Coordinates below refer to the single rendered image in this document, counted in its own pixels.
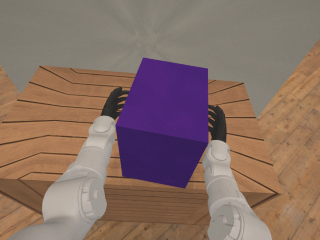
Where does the robot left upper arm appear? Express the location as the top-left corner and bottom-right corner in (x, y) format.
(7, 175), (107, 240)

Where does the right robot hand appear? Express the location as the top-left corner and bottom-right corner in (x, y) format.
(208, 105), (227, 143)

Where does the robot right upper arm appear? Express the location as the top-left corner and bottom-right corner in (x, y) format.
(207, 204), (272, 240)

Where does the left robot hand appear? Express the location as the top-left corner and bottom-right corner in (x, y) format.
(100, 87), (129, 120)

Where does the pedestal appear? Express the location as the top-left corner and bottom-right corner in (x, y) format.
(0, 65), (283, 226)

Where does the right robot forearm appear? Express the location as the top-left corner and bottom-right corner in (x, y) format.
(202, 140), (260, 220)

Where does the left robot forearm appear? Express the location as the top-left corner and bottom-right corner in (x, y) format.
(42, 115), (116, 217)

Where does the carton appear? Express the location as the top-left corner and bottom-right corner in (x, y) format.
(115, 57), (209, 189)

